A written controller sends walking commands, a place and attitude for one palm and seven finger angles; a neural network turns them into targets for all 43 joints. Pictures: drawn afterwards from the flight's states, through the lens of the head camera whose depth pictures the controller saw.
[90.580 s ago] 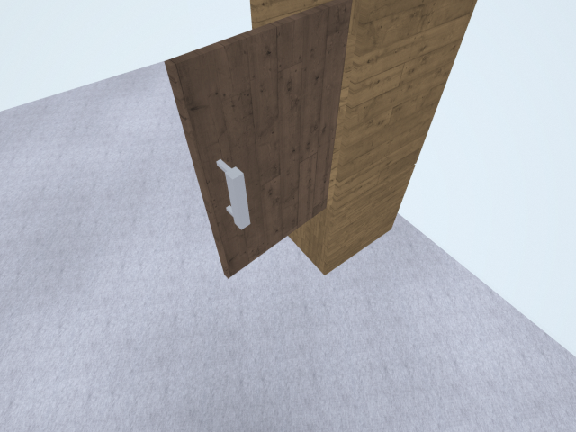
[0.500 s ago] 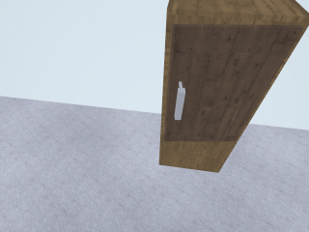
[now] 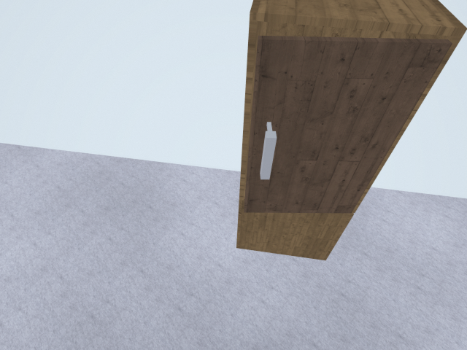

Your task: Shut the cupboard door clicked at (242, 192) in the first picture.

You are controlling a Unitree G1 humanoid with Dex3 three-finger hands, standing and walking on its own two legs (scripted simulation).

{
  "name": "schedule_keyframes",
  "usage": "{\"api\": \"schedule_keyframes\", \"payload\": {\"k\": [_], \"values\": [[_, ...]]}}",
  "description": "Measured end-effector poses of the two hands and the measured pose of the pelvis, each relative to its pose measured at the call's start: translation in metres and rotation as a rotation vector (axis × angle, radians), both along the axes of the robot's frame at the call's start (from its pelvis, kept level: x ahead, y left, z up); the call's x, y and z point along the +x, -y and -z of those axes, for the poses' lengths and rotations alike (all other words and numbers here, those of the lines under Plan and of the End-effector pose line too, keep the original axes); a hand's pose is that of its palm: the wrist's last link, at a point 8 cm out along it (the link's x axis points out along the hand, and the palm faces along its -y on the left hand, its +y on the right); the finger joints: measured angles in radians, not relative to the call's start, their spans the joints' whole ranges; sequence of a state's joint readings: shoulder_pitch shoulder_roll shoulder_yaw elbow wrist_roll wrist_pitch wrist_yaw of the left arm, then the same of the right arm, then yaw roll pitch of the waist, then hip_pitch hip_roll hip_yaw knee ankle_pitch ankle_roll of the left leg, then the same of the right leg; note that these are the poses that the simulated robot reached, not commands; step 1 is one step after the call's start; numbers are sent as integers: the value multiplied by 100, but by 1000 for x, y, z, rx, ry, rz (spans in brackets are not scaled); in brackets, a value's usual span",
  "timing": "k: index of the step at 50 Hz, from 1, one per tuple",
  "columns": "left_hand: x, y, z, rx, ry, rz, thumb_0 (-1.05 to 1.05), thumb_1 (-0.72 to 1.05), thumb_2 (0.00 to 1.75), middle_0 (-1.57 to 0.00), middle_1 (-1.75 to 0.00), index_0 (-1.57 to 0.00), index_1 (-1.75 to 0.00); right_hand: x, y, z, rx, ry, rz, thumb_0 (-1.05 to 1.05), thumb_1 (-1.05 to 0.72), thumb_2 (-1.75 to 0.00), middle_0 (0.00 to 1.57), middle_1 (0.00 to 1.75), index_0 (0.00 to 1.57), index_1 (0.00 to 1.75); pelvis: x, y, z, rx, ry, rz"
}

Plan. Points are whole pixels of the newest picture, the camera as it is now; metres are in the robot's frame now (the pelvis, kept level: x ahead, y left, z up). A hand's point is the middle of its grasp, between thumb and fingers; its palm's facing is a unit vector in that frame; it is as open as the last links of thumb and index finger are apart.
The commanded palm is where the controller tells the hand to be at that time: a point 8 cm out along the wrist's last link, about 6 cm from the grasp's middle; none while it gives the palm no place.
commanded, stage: shuffle to correct the standing spot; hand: left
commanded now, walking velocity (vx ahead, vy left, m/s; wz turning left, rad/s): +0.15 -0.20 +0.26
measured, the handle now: (266, 151) +0.59 -0.05 -0.03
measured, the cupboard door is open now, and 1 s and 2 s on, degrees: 8 8 8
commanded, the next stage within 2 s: come to a stop and stand still in 1.02 s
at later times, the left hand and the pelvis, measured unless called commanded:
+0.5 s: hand out of the picture -0.01 +0.05 -0.17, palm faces +0.11 -0.98 -0.14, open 7.4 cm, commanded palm none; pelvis +0.08 -0.08 -0.01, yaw +3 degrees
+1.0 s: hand (240, 318) +0.23 +0.00 -0.18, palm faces +0.05 -0.97 -0.24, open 7.4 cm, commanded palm none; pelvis +0.18 -0.20 -0.02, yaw +2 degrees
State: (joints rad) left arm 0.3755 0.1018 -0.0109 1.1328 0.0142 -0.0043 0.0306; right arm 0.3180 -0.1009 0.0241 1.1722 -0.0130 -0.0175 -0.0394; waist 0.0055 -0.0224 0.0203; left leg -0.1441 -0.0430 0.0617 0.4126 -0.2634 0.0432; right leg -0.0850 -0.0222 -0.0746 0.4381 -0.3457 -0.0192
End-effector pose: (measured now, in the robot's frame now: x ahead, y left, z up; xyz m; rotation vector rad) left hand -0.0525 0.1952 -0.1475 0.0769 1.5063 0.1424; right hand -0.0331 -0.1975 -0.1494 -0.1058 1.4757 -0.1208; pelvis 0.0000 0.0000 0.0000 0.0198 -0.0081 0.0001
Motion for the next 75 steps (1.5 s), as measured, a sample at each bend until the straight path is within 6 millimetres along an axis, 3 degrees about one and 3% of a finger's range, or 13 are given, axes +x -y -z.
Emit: {"api": "schedule_keyframes", "payload": {"k": [7, 12, 15, 22, 28, 31, 35, 41, 49, 52, 58, 66, 75], "values": [[14, 7, 5, 12, -21, 16, 0, 91, 90, -20, -30, -19, -30, -2, 14, 6, -1, -35, 31, 1, -91, -90, 20, 30, 20, 29, 12, 17, 7, 31, -29, -3], [42, 21, 0, 44, 16, 6, 0, 91, 90, -20, -30, -19, -30, -3, 41, 11, 5, -86, 32, 1, -90, -90, 20, 30, 20, 30, 28, 39, 10, 16, -38, -27], [55, 33, -2, 65, 68, -40, 0, 91, 90, -20, -30, -19, -30, 12, 60, 9, -3, -121, -5, 1, -90, -90, 20, 30, 20, 29, 41, 54, 9, 13, -41, -57], [45, 77, -2, 24, -19, -78, 0, 91, 90, -20, -30, -19, -30, 111, 100, 8, -42, 14, -69, 1, -91, -90, 20, 30, 20, 29, 68, 74, 8, 13, -35, -59], [40, 105, 4, -36, -142, -84, 0, 91, 90, -20, -30, -20, -30, 214, 105, 7, -57, 215, -101, 1, -91, -90, 19, 30, 20, 29, 99, 84, 16, 0, -30, -46], [56, 107, 14, -51, -158, -78, 0, 91, 90, -20, -30, -20, -30, 245, 107, 7, -76, 306, -87, 1, -91, -90, 20, 30, 20, 29, 116, 88, 24, -22, -12, -20], [111, 98, 16, -15, -56, -52, 0, 91, 90, -20, -30, -20, -30, 247, 121, -4, -89, 308, -69, 0, -92, -90, 20, 30, 20, 29, 131, 102, 16, -19, 14, -26], [203, 98, -1, 33, 185, -67, 0, 91, 90, -20, -30, -19, -30, 243, 167, -18, -118, 195, -125, 0, -94, -90, 20, 30, 20, 30, 149, 130, 0, -41, -2, -48], [266, 140, 0, 99, 219, 30, 0, 91, 90, -20, -30, -19, -30, 256, 241, 6, -87, 148, -64, 1, -91, -90, 20, 30, 20, 30, 180, 197, 17, -10, -30, -49], [273, 162, 0, 114, 202, 35, 0, 91, 90, -20, -30, -19, -30, 263, 269, 15, -104, 118, -53, 1, -91, -90, 20, 30, 20, 30, 186, 214, 20, -23, -29, -51], [273, 202, -2, 78, 188, -2, 0, 91, 90, -20, -30, -20, -30, 285, 292, -2, -128, 125, -73, 1, -91, -90, 20, 30, 20, 29, 198, 236, 9, -29, -23, -74], [267, 222, 19, 26, 180, -64, 0, 93, 90, -21, -30, -20, -30, 310, 276, -12, -111, 197, -115, 1, -91, -90, 19, 30, 20, 29, 205, 249, 11, -53, 1, -81], [246, 222, 6, 67, 125, -60, 0, 93, 90, -20, -30, -20, -30, 324, 270, -6, -57, 243, -145, 1, -93, -90, 20, 30, 20, 30, 199, 252, 8, 0, 26, -61]]}}
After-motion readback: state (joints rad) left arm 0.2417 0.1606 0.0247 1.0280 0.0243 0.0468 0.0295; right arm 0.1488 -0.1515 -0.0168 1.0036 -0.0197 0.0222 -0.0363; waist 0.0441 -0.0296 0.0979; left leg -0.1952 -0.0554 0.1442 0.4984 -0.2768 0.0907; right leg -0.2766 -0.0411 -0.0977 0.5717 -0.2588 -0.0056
